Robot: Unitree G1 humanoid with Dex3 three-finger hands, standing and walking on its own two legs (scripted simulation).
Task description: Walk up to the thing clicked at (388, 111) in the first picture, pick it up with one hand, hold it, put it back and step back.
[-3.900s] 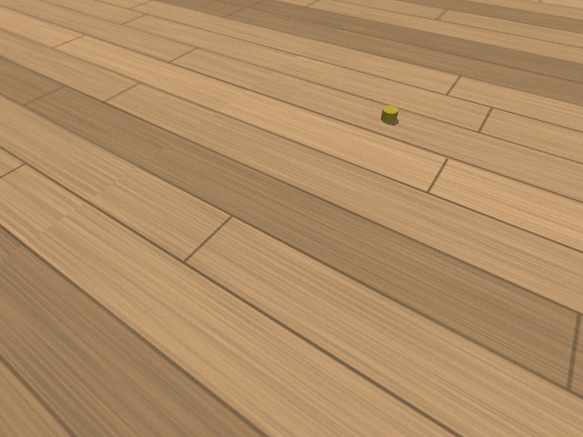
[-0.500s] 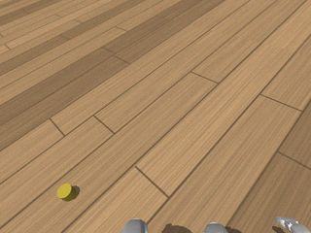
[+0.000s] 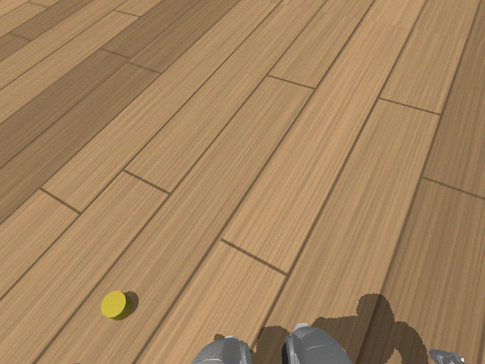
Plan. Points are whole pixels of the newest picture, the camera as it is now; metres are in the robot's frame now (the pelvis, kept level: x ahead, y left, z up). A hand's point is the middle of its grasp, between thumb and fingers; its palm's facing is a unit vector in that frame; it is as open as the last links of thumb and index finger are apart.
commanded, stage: walk up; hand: left
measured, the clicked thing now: (117, 305) +0.40 +0.55 -0.70
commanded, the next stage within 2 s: none
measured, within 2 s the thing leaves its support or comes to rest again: neither
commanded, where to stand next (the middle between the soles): -0.03 +0.41 m, yaw -14 degrees
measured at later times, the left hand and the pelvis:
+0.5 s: hand out of the picture +0.04 +0.58 -0.13, palm faces -0.08 -0.80 -0.59, open 7.4 cm; pelvis -0.07 +0.25 -0.01, yaw -4 degrees
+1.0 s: hand out of the picture +0.01 +0.76 -0.12, palm faces -0.10 -0.82 -0.57, open 7.4 cm; pelvis -0.13 +0.47 -0.01, yaw -9 degrees
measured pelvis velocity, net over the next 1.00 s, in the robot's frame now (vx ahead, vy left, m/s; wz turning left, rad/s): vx -0.13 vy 0.47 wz -0.17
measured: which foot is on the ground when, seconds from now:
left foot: up 0.00-0.30, down 0.32-0.66, up 0.68-0.94, down 0.96-1.00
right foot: down 0.00-0.34, up 0.36-0.62, down 0.64-0.98, up 1.00-1.00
